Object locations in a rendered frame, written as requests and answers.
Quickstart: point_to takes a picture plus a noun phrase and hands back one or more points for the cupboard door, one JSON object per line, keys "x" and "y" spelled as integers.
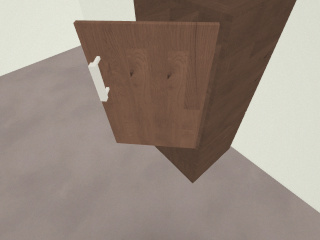
{"x": 157, "y": 73}

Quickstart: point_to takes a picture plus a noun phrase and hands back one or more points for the handle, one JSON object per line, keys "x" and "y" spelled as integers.
{"x": 97, "y": 79}

